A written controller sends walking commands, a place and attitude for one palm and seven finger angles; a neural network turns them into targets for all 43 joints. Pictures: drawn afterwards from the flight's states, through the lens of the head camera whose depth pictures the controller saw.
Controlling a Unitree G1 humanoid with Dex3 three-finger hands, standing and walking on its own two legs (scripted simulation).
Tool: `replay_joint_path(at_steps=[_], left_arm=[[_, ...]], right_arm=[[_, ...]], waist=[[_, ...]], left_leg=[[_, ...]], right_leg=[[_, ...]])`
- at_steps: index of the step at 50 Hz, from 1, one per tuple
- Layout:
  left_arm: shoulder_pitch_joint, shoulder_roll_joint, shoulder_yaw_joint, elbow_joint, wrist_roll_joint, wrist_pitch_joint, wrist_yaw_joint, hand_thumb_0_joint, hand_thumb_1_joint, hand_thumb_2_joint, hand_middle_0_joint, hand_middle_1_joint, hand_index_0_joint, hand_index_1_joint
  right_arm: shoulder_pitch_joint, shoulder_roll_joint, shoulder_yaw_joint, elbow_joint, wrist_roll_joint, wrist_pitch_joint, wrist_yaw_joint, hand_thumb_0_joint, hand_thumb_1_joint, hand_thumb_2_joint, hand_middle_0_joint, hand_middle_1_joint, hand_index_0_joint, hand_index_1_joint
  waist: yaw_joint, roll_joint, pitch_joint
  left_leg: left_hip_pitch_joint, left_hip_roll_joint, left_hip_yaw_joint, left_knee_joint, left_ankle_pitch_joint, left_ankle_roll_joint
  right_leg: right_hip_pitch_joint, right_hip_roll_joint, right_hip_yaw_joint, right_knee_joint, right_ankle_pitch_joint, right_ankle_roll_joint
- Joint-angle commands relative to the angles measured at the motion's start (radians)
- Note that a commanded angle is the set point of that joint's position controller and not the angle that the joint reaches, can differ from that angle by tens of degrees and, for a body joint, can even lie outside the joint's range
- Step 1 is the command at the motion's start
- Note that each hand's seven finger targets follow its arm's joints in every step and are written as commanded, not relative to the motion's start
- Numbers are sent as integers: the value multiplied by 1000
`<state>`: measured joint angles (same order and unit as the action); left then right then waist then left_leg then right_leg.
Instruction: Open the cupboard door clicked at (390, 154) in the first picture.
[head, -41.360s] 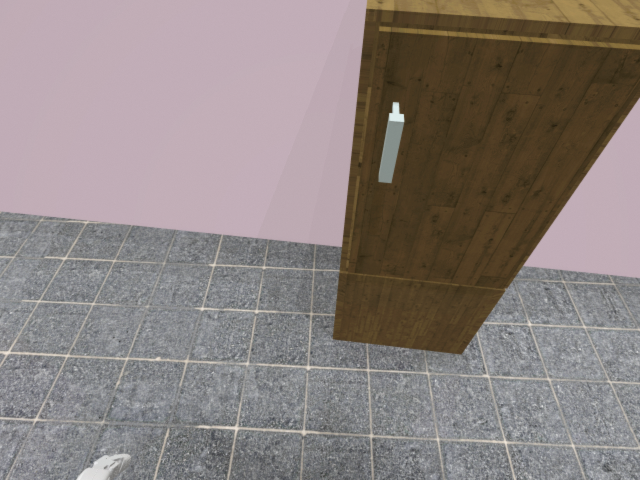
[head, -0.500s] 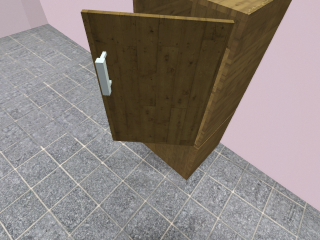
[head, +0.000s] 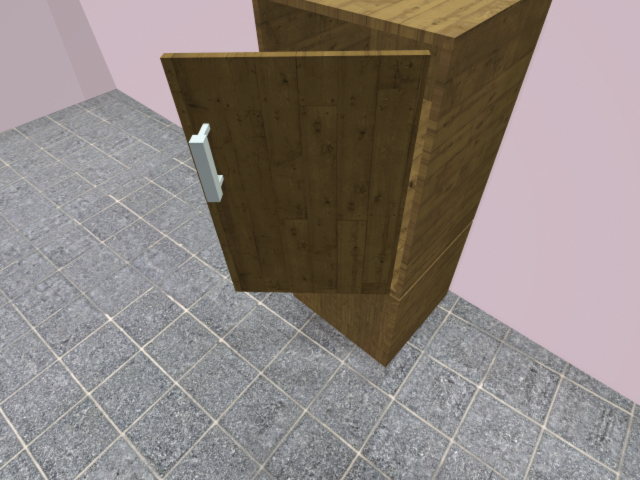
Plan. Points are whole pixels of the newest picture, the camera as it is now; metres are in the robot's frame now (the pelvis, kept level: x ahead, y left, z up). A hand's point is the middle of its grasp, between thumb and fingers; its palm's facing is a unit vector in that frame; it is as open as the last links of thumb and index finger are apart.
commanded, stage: come to a stop and stand still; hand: left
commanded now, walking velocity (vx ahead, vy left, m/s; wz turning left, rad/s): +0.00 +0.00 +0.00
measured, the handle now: (210, 163) +0.59 +0.22 +0.08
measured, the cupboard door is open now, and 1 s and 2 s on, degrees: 40 40 40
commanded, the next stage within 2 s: look again from close up in 0.66 s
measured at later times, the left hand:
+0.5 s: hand out of the picture +0.02 +0.15 -0.17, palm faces +0.03 -0.98 -0.21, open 7.3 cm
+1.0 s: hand out of the picture +0.01 +0.14 -0.17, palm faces +0.05 -0.98 -0.18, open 7.4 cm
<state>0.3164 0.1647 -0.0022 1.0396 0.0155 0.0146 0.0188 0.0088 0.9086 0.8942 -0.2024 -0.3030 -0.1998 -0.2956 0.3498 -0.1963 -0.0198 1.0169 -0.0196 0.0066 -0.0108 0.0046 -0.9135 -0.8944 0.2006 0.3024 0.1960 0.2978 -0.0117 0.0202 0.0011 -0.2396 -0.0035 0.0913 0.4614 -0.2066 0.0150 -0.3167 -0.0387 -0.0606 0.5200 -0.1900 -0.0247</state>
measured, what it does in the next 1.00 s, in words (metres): stands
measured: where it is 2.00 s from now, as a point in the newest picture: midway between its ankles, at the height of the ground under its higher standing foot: outside the picture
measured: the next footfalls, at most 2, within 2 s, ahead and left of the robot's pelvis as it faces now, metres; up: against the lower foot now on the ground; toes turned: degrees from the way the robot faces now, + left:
none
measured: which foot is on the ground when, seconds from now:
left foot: down 0.00-1.00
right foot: down 0.00-1.00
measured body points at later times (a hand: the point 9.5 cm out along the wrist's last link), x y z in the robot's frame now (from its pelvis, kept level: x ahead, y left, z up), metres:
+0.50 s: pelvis +0.01 -0.03 +0.00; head +0.01 -0.04 +0.45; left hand +0.02 +0.20 -0.15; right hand -0.01 -0.23 -0.16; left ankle +0.03 +0.11 -0.74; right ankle +0.06 -0.10 -0.74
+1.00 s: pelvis +0.02 -0.03 +0.01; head +0.02 -0.04 +0.46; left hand +0.01 +0.19 -0.15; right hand +0.00 -0.24 -0.16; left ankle +0.03 +0.11 -0.74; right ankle +0.06 -0.10 -0.74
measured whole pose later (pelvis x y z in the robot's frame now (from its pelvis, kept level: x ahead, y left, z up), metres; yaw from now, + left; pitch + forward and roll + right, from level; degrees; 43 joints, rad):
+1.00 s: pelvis +0.02 -0.03 +0.01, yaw +0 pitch -2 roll +1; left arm 0.31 0.13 0.00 1.12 0.01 -0.01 0.03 0.01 0.91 0.89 -0.20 -0.30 -0.20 -0.30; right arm 0.33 -0.13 0.00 1.12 -0.01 -0.02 -0.03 0.00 -0.91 -0.89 0.20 0.30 0.19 0.30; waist 0.00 0.00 0.02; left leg -0.16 0.05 0.06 0.39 -0.20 -0.03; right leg -0.22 0.02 -0.09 0.42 -0.18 -0.07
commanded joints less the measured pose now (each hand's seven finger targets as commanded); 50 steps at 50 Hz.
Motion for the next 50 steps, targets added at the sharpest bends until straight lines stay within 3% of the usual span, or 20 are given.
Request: replay_joint_path(at_steps=[1, 12, 20, 29, 40, 44, 50], left_arm=[[3, 121, 25, -39, -1, -35, 7, 0, 900, 900, -200, -300, -200, -300], [11, 100, 20, 15, -5, -42, 12, 0, 900, 900, -200, -300, -200, -300], [14, 90, 21, 25, -5, -48, 14, 0, 900, 900, -200, -300, -200, -300], [23, 79, 20, 33, -5, -48, 16, 0, 900, 900, -200, -300, -200, -300], [33, 77, 24, 37, -4, -48, 15, 0, 900, 900, -200, -300, -200, -300], [36, 75, 24, 38, -3, -46, 15, 0, 900, 900, -200, -300, -200, -300], [41, 75, 26, 38, -4, -48, 14, 0, 900, 900, -200, -300, -200, -300]], right_arm=[[38, -64, -4, -28, -2, -28, -5, 0, -900, -900, 200, 300, 200, 300], [77, -20, 10, 53, 2, -27, -12, 0, -900, -900, 200, 300, 200, 300], [84, -10, 10, 75, 3, -30, -15, 0, -900, -900, 200, 300, 200, 300], [67, -7, 12, 82, 5, -34, -20, 0, -900, -900, 200, 300, 200, 300], [60, -8, 10, 84, 3, -32, -21, 0, -900, -900, 200, 300, 200, 300], [59, -5, 11, 84, 3, -31, -22, 0, -900, -900, 200, 300, 200, 300], [63, -4, 9, 87, 3, -33, -23, 0, -900, -900, 200, 300, 200, 300]], waist=[[-1, -40, 48], [2, -33, 86], [2, -54, 68], [7, -11, 86], [8, -42, 84], [8, -13, 100], [9, -33, 84]], left_leg=[[-51, 81, -130, -130, -159, 18], [-29, 80, -98, -115, -84, 1], [-7, 83, -85, -106, -34, -4], [2, 97, -93, -134, -6, -6], [20, 90, -88, -136, -16, -7], [12, 91, -88, -141, -27, -8], [21, 90, -88, -137, -19, -6]], right_leg=[[-4, -83, 158, -173, -240, -24], [11, -84, 162, -218, -216, -31], [47, -87, 157, -226, -155, -31], [71, -75, 138, -215, -70, -27], [70, -76, 136, -237, -106, -25], [62, -73, 138, -240, -116, -25], [74, -73, 138, -239, -105, -26]])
